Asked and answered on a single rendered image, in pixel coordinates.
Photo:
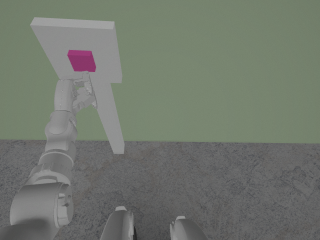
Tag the left robot forearm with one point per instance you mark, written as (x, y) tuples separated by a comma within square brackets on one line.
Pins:
[(57, 159)]

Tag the button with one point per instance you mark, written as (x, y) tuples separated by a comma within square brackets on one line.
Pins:
[(82, 60)]

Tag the left robot thigh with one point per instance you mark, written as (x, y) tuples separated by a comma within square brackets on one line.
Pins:
[(119, 226)]

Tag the left robot hand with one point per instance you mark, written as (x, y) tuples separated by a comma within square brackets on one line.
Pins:
[(67, 98)]

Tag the panel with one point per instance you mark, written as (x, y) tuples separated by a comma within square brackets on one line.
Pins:
[(57, 36)]

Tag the right robot shin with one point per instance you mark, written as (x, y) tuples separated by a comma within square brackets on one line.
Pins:
[(180, 217)]

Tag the robot left upper arm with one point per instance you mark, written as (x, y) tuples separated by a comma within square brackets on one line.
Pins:
[(39, 211)]

